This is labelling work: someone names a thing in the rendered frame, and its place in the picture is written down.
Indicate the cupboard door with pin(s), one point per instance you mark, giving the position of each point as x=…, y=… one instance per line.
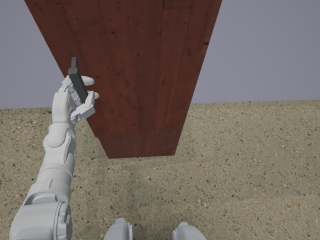
x=142, y=55

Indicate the left robot shin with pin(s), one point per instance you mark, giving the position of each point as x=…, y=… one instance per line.
x=120, y=220

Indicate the left robot upper arm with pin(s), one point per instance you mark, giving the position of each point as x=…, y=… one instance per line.
x=43, y=221

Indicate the left robot forearm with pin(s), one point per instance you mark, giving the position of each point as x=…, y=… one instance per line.
x=56, y=173

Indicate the robot left hand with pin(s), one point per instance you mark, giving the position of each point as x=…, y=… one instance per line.
x=64, y=103

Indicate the left robot thigh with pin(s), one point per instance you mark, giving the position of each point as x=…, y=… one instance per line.
x=120, y=231

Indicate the handle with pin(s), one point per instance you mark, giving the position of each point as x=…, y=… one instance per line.
x=77, y=80

